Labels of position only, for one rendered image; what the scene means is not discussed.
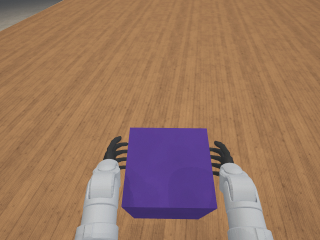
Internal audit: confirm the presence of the robot right forearm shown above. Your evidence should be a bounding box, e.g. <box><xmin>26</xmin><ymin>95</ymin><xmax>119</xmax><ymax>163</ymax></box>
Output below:
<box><xmin>219</xmin><ymin>163</ymin><xmax>274</xmax><ymax>240</ymax></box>

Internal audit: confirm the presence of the robot right hand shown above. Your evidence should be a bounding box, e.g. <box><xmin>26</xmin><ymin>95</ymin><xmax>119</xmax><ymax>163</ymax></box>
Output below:
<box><xmin>209</xmin><ymin>141</ymin><xmax>234</xmax><ymax>176</ymax></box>

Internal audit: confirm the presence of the robot left hand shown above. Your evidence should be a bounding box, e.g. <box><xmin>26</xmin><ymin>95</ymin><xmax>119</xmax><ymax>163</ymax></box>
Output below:
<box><xmin>103</xmin><ymin>136</ymin><xmax>128</xmax><ymax>170</ymax></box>

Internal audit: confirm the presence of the robot left forearm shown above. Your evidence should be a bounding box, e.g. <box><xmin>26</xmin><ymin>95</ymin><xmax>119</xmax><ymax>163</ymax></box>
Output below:
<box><xmin>74</xmin><ymin>159</ymin><xmax>121</xmax><ymax>240</ymax></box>

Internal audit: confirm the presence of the carton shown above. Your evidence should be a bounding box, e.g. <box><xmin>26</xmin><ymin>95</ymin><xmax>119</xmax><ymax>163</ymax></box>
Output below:
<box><xmin>121</xmin><ymin>127</ymin><xmax>218</xmax><ymax>220</ymax></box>

